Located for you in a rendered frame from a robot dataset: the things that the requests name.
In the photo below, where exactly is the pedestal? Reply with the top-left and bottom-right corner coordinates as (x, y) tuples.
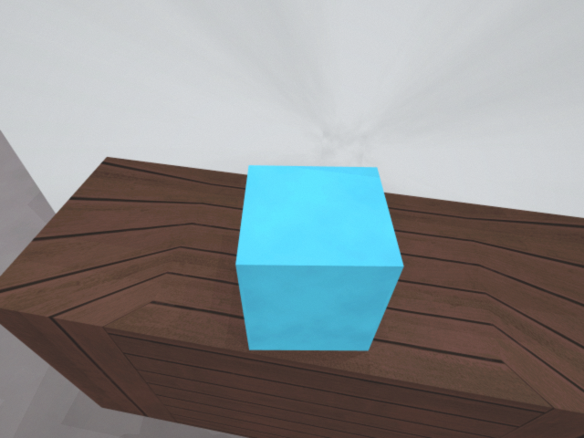
(0, 157), (584, 438)

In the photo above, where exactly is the carton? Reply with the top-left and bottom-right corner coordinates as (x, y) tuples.
(235, 165), (403, 350)

